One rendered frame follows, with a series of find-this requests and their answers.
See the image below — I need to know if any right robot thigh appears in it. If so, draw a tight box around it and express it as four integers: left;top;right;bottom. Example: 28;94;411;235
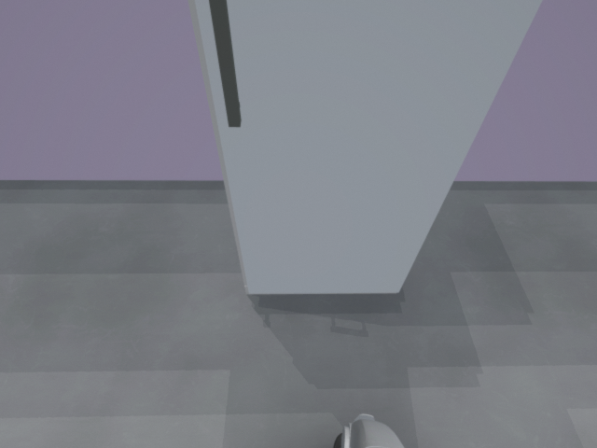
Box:
341;419;404;448

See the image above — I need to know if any fridge door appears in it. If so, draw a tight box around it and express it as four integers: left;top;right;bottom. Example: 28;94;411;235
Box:
195;0;543;294

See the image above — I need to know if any right robot shin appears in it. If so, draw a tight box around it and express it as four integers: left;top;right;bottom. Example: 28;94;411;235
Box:
354;414;375;421

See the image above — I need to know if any handle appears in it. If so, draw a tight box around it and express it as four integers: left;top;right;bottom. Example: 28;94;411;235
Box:
209;0;242;127

